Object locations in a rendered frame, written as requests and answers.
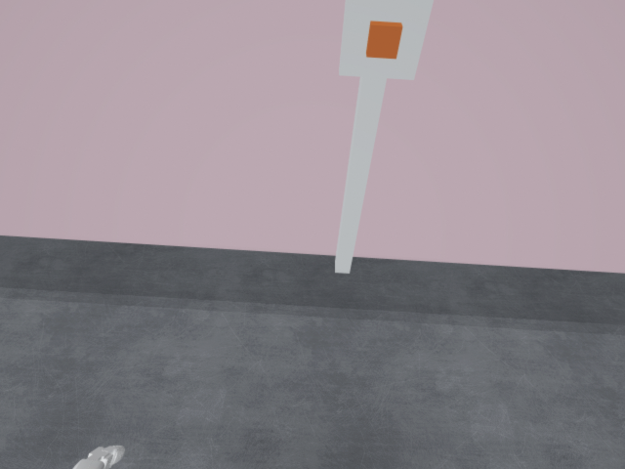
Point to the panel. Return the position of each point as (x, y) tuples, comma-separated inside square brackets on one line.
[(373, 72)]

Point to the robot left hand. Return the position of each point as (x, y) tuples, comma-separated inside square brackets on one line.
[(101, 458)]

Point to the button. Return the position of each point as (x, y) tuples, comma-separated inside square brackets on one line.
[(383, 39)]

